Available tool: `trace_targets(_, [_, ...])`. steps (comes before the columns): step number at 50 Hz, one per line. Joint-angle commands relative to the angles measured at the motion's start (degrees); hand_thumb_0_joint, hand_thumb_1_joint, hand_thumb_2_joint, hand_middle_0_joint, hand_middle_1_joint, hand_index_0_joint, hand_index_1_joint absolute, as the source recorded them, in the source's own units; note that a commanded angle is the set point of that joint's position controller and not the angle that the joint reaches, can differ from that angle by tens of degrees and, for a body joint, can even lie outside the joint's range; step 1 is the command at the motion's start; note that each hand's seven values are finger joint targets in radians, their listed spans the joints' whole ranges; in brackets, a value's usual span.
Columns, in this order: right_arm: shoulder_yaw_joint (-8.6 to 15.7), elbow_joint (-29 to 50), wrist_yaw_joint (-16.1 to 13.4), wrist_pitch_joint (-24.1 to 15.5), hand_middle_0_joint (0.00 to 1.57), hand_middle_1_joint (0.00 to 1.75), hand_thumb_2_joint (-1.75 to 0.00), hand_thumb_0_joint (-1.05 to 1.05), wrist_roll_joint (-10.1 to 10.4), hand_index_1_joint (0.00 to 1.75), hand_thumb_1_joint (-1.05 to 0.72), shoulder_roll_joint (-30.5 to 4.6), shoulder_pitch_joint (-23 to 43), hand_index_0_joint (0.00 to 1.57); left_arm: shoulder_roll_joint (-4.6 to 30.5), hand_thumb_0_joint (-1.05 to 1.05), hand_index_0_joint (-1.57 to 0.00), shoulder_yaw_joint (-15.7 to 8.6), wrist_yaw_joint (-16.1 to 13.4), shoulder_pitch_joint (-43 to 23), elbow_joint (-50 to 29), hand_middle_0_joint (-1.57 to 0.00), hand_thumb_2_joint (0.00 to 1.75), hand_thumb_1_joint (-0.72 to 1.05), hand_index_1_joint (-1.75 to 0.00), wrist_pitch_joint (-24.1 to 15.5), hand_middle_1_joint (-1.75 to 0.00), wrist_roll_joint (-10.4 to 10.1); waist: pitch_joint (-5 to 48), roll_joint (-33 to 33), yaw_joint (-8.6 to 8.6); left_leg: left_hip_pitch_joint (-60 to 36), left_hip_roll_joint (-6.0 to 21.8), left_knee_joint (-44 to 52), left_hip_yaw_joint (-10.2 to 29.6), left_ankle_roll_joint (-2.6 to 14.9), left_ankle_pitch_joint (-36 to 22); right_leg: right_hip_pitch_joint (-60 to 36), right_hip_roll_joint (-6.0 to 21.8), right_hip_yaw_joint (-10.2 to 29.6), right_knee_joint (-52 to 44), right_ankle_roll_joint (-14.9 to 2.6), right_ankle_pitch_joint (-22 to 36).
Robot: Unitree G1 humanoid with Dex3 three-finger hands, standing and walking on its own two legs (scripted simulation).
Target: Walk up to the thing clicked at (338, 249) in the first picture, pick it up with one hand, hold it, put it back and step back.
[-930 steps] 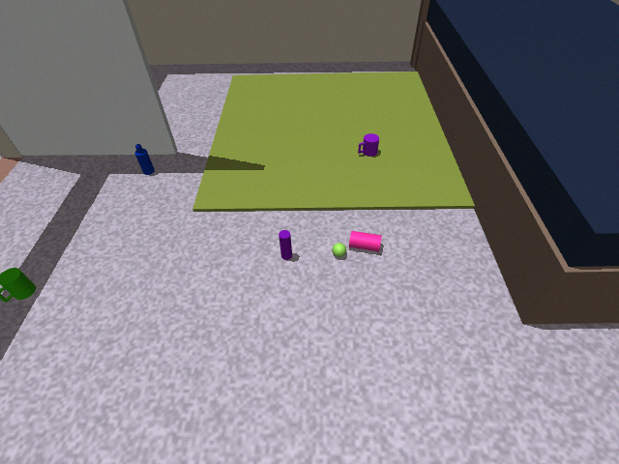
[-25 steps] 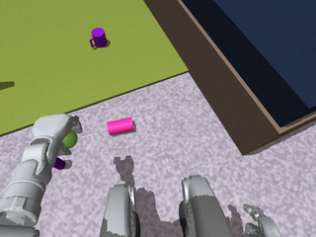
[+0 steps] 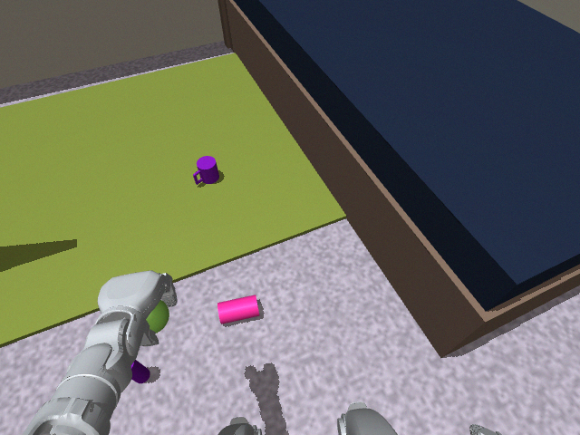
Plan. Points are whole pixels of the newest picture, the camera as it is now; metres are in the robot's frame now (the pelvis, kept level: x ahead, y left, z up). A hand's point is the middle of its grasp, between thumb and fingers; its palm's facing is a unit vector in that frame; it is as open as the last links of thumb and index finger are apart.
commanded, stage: lift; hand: left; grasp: from above
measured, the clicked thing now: (150, 316) +0.35 +0.23 -0.10
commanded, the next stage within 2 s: hold in 0.22 s
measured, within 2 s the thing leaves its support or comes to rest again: neither
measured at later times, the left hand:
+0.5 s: hand (136, 291) +0.36 +0.22 -0.01, palm faces -0.45 -0.06 -0.89, open 8.0 cm
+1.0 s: hand (130, 288) +0.34 +0.21 +0.02, palm faces -0.44 -0.05 -0.90, open 8.0 cm
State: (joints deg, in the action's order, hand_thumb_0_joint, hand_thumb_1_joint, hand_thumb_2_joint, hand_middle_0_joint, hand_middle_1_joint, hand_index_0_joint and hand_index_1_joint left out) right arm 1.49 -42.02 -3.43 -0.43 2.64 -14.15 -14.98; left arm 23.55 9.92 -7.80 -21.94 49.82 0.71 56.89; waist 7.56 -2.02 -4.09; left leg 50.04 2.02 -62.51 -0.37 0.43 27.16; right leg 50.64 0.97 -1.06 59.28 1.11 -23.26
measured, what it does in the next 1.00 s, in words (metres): rises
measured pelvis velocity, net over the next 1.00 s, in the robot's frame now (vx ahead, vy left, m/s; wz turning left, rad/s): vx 0.04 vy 0.00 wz -0.02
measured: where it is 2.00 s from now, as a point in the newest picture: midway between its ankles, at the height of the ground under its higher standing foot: outside the picture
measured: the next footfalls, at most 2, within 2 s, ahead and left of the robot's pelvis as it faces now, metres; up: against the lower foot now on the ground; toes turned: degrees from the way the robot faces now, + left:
none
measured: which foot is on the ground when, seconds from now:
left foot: down 0.00-1.00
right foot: down 0.00-1.00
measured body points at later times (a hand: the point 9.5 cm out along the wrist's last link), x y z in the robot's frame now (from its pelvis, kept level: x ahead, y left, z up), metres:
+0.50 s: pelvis +0.04 +0.00 +0.05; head +0.08 -0.01 +0.50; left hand +0.38 +0.22 +0.04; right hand +0.14 -0.27 -0.07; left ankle +0.03 +0.11 -0.66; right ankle +0.05 -0.14 -0.66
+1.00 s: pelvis +0.04 +0.00 +0.07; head +0.05 -0.02 +0.51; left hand +0.36 +0.21 +0.08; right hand +0.16 -0.26 -0.05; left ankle +0.03 +0.11 -0.66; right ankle +0.05 -0.14 -0.66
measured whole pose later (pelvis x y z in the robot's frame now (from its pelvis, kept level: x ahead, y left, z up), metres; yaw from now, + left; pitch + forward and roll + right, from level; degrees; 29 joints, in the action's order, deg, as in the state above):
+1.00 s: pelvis +0.04 +0.00 +0.07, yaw -1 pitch +5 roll +0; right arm 1.9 -39.1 -3.0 4.0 3.8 -14.5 -12.8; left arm 22.7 12.6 0.4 -14.8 37.8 1.1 56.5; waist 3.6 -2.6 0.0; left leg 21.0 1.3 -35.3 -2.7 0.1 18.8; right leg 23.5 1.2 0.6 35.1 1.0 -16.2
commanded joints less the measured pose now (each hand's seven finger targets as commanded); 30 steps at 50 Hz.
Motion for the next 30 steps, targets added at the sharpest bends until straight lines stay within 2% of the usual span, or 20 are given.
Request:
trace_targets(1, [3.2, 5.2, -0.4, -1.9, 0.20, 0.30, -0.90, 0.00, -0.1, 0.30, -0.91, -8.0, -1.0, 0.20, 12.1, 0.00, -0.98, -4.3, -2.2, -17.6, -9.3, -0.89, 0.55, 0.64, -0.69, 0.0, -0.78, -0.1, 16.0, -1.2, 0.53, -14.4, -2.3, 14.3, 1.2, -0.01, -11.2, -15.2, -2.7, 0.8, -12.6, -2.08, 8.0])
trace_targets(4, [3.3, 5.3, -0.2, -1.6, 0.20, 0.30, -0.90, 0.00, -0.1, 0.30, -0.91, -8.0, -1.0, 0.20, 10.7, 0.00, -0.97, -3.6, -2.1, -16.8, -9.5, -0.87, 0.52, 0.64, -0.69, 0.1, -0.80, -0.3, 15.2, -1.0, 0.82, -17.1, -2.4, 16.7, 1.1, -0.11, -12.6, -17.1, -2.7, 0.7, -14.8, -2.11, 9.2])
trace_targets(7, [3.5, 5.5, -0.1, -1.4, 0.20, 0.30, -0.90, 0.00, 0.0, 0.30, -0.90, -8.1, -0.7, 0.20, 11.0, 0.00, -0.98, -3.8, -1.9, -16.3, -10.0, -0.89, 0.55, 0.65, -0.71, 0.1, -0.80, -0.4, 14.8, -0.7, 1.15, -19.9, -2.3, 18.9, 1.0, -0.24, -14.1, -19.1, -2.7, 0.7, -16.6, -2.12, 10.4])
trace_targets(8, [3.4, 5.4, -0.1, -1.4, 0.20, 0.30, -0.90, 0.00, 0.0, 0.30, -0.90, -7.8, -0.8, 0.20, 10.0, 0.00, -0.99, -3.1, -1.8, -16.8, -11.3, -0.89, 0.55, 0.66, -0.71, 0.0, -0.81, -0.5, 14.9, -1.6, 1.01, -20.4, -2.3, 19.3, 1.0, -0.33, -14.7, -19.4, -2.7, 0.8, -17.1, -2.16, 10.8])
trace_targets(9, [3.5, 5.5, -0.1, -1.3, 0.20, 0.30, -0.90, 0.00, 0.1, 0.30, -0.90, -7.9, -0.6, 0.20, 9.6, 0.00, -0.99, -2.9, -1.7, -14.3, -9.1, -0.89, 0.55, 0.67, -0.71, 0.2, -0.82, -0.6, 13.5, -0.3, 1.24, -20.9, -2.4, 20.0, 0.8, -0.28, -15.0, -20.2, -2.7, 0.7, -18.0, -2.11, 11.0])
trace_targets(11, [3.7, 5.3, -0.1, -1.2, 0.20, 0.30, -0.90, 0.00, 0.1, 0.30, -0.90, -8.1, -1.0, 0.20, 9.7, 0.00, -1.01, -2.8, -1.6, -15.9, -11.4, -0.89, 0.54, 0.68, -0.71, 0.1, -0.83, -0.6, 14.9, 0.1, 0.95, -22.3, -2.4, 20.5, 0.8, -0.15, -17.3, -22.1, -2.7, 0.8, -18.7, -2.08, 13.3])
trace_targets(12, [3.8, 5.4, -0.1, -1.0, 0.20, 0.30, -0.90, 0.00, 0.1, 0.30, -0.90, -8.2, -0.6, 0.20, 10.9, 0.00, -1.01, -3.4, -1.6, -16.2, -11.9, -0.89, 0.55, 0.70, -0.72, 0.2, -0.84, -0.5, 15.6, 0.3, 1.52, -23.6, -2.5, 21.0, 0.5, -0.11, -18.6, -23.8, -2.6, 0.9, -19.3, -1.92, 14.6])
trace_targets(14, [3.8, 5.2, -0.1, -0.9, 0.20, 0.30, -0.90, 0.00, 0.1, 0.30, -0.90, -8.0, -0.7, 0.20, 10.6, 0.00, -1.01, -3.2, -1.4, -17.3, -13.7, -0.90, 0.59, 0.69, -0.74, 0.1, -0.85, -0.6, 16.4, -0.8, 1.38, -25.2, -2.6, 21.4, 0.3, -0.23, -21.0, -24.9, -2.6, 1.0, -19.9, -1.85, 17.0])
trace_targets(16, [3.9, 4.9, -0.1, -0.7, 0.20, 0.30, -0.90, 0.00, 0.2, 0.30, -0.90, -8.1, -0.8, 0.20, 9.4, 0.00, -1.02, -2.9, -1.1, -13.6, -10.4, -0.90, 0.58, 0.70, -0.74, 0.6, -0.86, -0.4, 14.3, 1.2, 1.22, -25.9, -2.5, 22.2, 0.1, -0.17, -22.9, -25.6, -2.7, 0.8, -20.6, -1.85, 18.7])
trace_targets(17, [3.9, 5.0, 0.0, -0.6, 0.20, 0.30, -0.90, 0.00, 0.2, 0.30, -0.90, -7.9, -0.8, 0.20, 8.8, 0.00, -1.00, -2.3, -0.8, -15.1, -12.6, -0.89, 0.56, 0.68, -0.71, 0.4, -0.82, -0.6, 14.9, 0.4, 0.87, -26.5, -2.4, 22.5, 0.2, -0.25, -23.9, -26.0, -2.7, 0.9, -20.8, -1.87, 19.5])
trace_targets(18, [3.9, 4.9, 0.0, -0.4, 0.20, 0.30, -0.90, 0.00, 0.2, 0.30, -0.90, -8.1, -0.6, 0.20, 10.2, 0.00, -0.99, -2.9, -0.6, -15.0, -11.5, -0.89, 0.55, 0.68, -0.69, 0.5, -0.80, 0.0, 14.6, 0.5, 1.58, -26.7, -2.6, 22.8, 0.0, -0.20, -24.6, -27.1, -2.6, 1.0, -21.2, -1.78, 20.3])
trace_targets(20, [4.0, 5.3, 0.0, -0.2, 0.20, 0.30, -0.90, 0.00, 0.3, 0.30, -0.90, -8.2, 0.1, 0.20, 10.7, 0.00, -0.98, -2.8, 0.1, -15.0, -13.0, -0.88, 0.56, 0.64, -0.68, 0.2, -0.78, 0.2, 14.2, -0.1, 1.96, -27.8, -2.8, 24.0, -0.4, -0.24, -24.1, -28.0, -2.6, 0.9, -22.4, -1.82, 19.6])
trace_targets(21, [3.9, 5.4, 0.1, 0.0, 0.20, 0.30, -0.90, 0.00, 0.4, 0.30, -0.90, -8.1, 0.1, 0.20, 9.3, 0.00, -0.98, -2.1, 0.7, -12.9, -10.5, -0.88, 0.55, 0.65, -0.69, 0.4, -0.79, 0.6, 12.8, 1.6, 1.55, -27.0, -2.9, 24.0, -0.6, 0.11, -24.2, -28.2, -2.6, 1.2, -22.8, -1.63, 20.6])
trace_targets(22, [4.0, 5.7, 0.1, 0.0, 0.20, 0.30, -0.90, 0.00, 0.4, 0.30, -0.90, -8.3, 0.5, 0.20, 9.9, 0.00, -0.99, -2.3, 1.2, -14.5, -13.8, -0.88, 0.56, 0.66, -0.69, 0.0, -0.80, 0.1, 13.9, 0.8, 1.73, -28.4, -2.8, 24.6, -0.5, -0.08, -24.7, -29.0, -2.7, 0.9, -23.0, -1.75, 20.6])
trace_targets(23, [4.1, 5.6, 0.1, 0.2, 0.20, 0.30, -0.90, 0.00, 0.4, 0.30, -0.90, -8.3, 0.2, 0.20, 10.4, 0.00, -0.99, -2.6, 1.6, -15.0, -13.8, -0.89, 0.56, 0.66, -0.69, -0.1, -0.80, 0.3, 14.0, 0.0, 1.61, -29.0, -2.7, 24.9, -0.6, -0.20, -25.8, -28.7, -2.8, 0.9, -22.9, -1.92, 21.2])
trace_targets(24, [4.0, 5.9, 0.2, 0.3, 0.20, 0.30, -0.90, 0.00, 0.5, 0.30, -0.90, -8.2, 0.4, 0.20, 9.8, 0.00, -0.99, -2.3, 2.0, -13.5, -12.6, -0.88, 0.55, 0.66, -0.69, -0.1, -0.79, 0.4, 13.4, 0.5, 1.89, -29.3, -2.6, 25.2, -0.5, -0.23, -26.6, -28.8, -2.9, 0.7, -22.8, -1.94, 21.6])
trace_targets(25, [4.0, 6.4, 0.2, 0.4, 0.20, 0.30, -0.90, 0.00, 0.5, 0.30, -0.90, -8.3, 0.8, 0.20, 10.7, 0.00, -0.99, -2.7, 2.2, -14.8, -16.0, -0.88, 0.56, 0.66, -0.70, -0.3, -0.80, 0.2, 13.9, -0.8, 2.65, -30.4, -2.6, 25.8, -0.5, -0.37, -26.6, -29.5, -2.9, 0.7, -23.5, -2.01, 21.3])
trace_targets(26, [4.0, 6.5, 0.3, 0.5, 0.20, 0.30, -0.90, 0.00, 0.6, 0.30, -0.90, -8.4, 0.8, 0.20, 10.2, 0.00, -0.99, -2.6, 2.3, -13.7, -14.6, -0.89, 0.57, 0.66, -0.69, -0.3, -0.79, 0.5, 13.3, -0.1, 2.16, -30.4, -2.7, 26.2, -0.5, -0.38, -26.3, -29.5, -2.9, 0.7, -23.5, -2.07, 21.0])
trace_targets(27, [3.9, 6.6, 0.2, 0.6, 0.20, 0.30, -0.90, 0.00, 0.5, 0.30, -0.90, -8.2, 1.1, 0.20, 10.5, 0.00, -0.99, -2.9, 2.3, -13.7, -15.2, -0.89, 0.57, 0.66, -0.69, -0.1, -0.78, 0.4, 12.8, -0.1, 2.66, -30.2, -2.6, 26.5, -0.5, -0.33, -26.4, -30.0, -2.9, 0.7, -24.0, -2.02, 21.2])
trace_targets(30, [3.8, 7.4, 0.3, 0.8, 0.20, 0.30, -0.90, 0.00, 0.7, 0.30, -0.90, -8.2, 1.7, 0.20, 9.9, 0.00, -0.99, -2.5, 3.0, -12.5, -15.2, -0.90, 0.56, 0.66, -0.68, 0.0, -0.78, 0.3, 11.2, 0.5, 2.18, -30.6, -2.5, 27.4, -0.6, -0.26, -26.0, -29.8, -3.0, 0.7, -24.6, -2.05, 20.8])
